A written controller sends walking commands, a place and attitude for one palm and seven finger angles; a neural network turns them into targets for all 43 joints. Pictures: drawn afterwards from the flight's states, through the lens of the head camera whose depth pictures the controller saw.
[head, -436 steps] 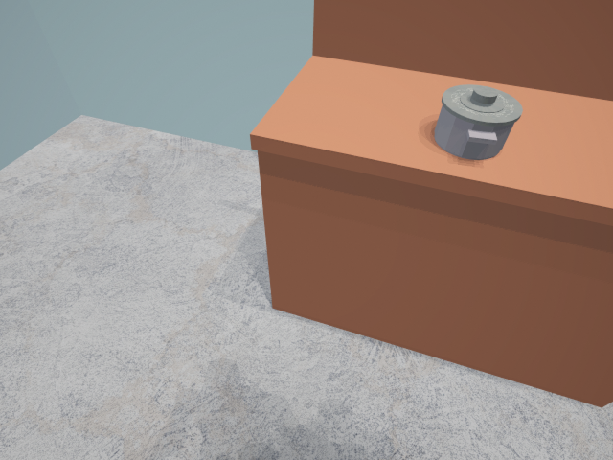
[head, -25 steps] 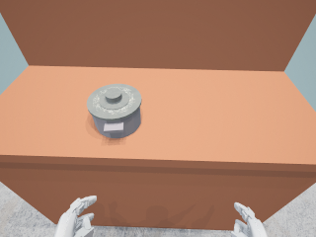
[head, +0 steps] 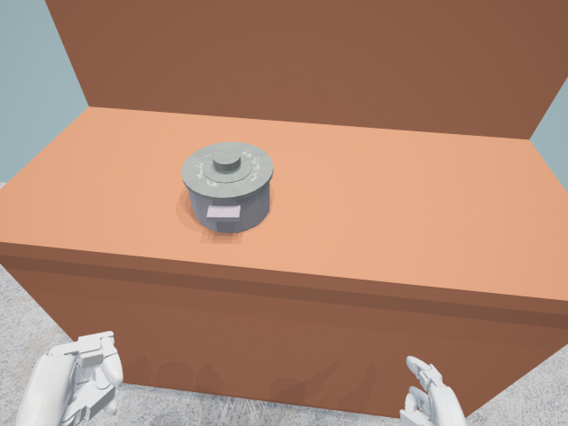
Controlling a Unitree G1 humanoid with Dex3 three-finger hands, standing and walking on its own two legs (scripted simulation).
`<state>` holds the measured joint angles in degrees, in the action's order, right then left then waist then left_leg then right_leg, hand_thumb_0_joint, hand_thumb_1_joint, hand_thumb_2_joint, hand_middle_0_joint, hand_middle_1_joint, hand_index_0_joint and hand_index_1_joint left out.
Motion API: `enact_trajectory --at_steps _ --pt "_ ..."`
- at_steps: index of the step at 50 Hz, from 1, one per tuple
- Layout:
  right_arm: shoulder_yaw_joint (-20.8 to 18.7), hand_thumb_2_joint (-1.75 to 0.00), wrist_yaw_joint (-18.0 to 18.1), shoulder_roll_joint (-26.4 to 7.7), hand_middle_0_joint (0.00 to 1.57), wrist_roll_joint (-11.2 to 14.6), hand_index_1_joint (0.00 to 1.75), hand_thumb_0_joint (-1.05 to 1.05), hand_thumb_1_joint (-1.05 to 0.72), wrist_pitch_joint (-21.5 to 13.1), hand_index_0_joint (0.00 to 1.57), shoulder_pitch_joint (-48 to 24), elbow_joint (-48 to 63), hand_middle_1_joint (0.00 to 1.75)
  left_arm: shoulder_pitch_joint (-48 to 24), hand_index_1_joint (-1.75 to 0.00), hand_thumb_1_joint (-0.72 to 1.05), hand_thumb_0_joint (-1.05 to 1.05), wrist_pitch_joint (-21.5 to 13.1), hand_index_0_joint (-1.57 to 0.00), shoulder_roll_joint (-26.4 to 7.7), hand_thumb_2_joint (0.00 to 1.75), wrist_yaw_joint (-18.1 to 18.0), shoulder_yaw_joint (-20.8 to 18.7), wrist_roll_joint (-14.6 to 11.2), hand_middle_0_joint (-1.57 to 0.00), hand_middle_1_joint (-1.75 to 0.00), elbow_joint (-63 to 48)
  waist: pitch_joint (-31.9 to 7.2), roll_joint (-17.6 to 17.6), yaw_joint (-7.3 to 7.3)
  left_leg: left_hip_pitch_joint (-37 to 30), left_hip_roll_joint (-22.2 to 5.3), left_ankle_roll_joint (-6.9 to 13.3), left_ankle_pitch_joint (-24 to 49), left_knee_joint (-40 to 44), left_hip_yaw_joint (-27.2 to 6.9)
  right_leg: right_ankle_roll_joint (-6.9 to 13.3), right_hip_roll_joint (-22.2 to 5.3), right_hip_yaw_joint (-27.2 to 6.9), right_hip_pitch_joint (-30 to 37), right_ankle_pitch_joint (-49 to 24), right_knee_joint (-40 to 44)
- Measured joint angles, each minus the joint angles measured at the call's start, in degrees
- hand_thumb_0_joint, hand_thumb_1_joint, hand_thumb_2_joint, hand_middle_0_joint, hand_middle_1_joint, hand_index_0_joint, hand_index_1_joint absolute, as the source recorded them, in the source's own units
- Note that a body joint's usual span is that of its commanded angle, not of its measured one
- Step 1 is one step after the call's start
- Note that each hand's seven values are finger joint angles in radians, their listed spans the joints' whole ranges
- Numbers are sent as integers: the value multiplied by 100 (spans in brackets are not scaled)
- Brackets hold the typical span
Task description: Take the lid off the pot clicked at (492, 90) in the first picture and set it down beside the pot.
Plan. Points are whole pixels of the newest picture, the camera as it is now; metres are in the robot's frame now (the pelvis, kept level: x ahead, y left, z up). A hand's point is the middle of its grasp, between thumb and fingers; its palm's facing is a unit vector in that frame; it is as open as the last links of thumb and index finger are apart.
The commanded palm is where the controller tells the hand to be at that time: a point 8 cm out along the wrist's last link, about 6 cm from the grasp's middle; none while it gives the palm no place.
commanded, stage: raise the hand higher, near the body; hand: left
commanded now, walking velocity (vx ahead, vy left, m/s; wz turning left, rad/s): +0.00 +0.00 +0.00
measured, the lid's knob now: (226, 159) +0.49 +0.16 +0.12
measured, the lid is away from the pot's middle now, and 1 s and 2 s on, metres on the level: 0.00 0.00 0.00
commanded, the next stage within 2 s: reach forward and open the fingers in 0.76 s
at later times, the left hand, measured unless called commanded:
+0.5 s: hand (87, 336) +0.17 +0.25 +0.11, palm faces +0.30 -0.89 -0.36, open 3.1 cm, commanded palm +0.12 +0.28 +0.15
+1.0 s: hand (79, 291) +0.20 +0.25 +0.16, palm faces +0.33 -0.49 -0.81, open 3.0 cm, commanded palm +0.15 +0.28 +0.20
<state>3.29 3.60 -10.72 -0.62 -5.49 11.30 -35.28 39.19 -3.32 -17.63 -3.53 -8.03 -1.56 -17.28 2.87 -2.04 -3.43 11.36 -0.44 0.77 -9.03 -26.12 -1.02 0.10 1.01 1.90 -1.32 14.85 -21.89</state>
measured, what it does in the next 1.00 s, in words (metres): stands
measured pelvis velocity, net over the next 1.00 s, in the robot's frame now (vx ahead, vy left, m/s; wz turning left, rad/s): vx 0.00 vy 0.01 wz -0.03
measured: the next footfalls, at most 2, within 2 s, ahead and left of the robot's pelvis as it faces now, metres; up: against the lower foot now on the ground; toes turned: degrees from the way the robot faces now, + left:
none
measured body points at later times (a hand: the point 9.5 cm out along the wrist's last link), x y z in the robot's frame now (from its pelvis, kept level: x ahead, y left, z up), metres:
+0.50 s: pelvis +0.01 +0.02 +0.00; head -0.02 +0.02 +0.45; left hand +0.15 +0.29 +0.13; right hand +0.22 -0.19 -0.05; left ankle +0.06 +0.11 -0.74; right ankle -0.02 -0.12 -0.74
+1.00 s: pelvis +0.00 +0.01 +0.00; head -0.01 +0.00 +0.45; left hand +0.17 +0.27 +0.20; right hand +0.21 -0.20 -0.08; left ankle +0.06 +0.11 -0.74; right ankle -0.02 -0.12 -0.74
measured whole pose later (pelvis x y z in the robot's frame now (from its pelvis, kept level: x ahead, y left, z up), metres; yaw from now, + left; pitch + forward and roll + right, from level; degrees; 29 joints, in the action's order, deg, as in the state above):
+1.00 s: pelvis +0.00 +0.01 +0.00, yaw -2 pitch -4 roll -1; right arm 2.6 0.9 -14.3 -1.1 1.0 7.9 -31.4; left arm 28.0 3.8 -28.0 -7.7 -12.5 23.0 -34.9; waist 2.2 -4.1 -5.2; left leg 14.4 0.2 1.8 -10.4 -28.8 1.1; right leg -0.7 0.0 -0.1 -6.0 16.7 -26.7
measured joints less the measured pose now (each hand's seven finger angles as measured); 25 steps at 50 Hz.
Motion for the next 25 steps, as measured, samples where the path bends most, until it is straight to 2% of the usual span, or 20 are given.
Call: enact_trajectory --at_steps 6,14,25 --pt "-108 -90 -17 -60 20 24 30 1 -90 -121 20 3 -112 30 116 -148 89 2 -135 -128 -57 90 -15 -200 19 -129 -148 -257 13 -41 35 -45 9 36 -9 12 69 -36 -21 -66 27 -13 15" --pt "-206 -90 1 -195 20 35 30 1 -90 -274 20 -169 -17 30 -59 -150 89 2 -210 -130 -66 90 -55 -231 9 -130 -150 -549 25 31 -22 -102 51 83 -32 18 122 -83 -71 -111 74 -8 24" --pt "-112 -90 -80 -131 20 26 30 1 -90 -239 20 -346 169 30 -359 -150 89 2 -203 -130 -106 90 -81 -385 -55 -130 -150 -923 39 101 -111 -161 93 127 -83 4 161 -126 -119 -141 150 9 60"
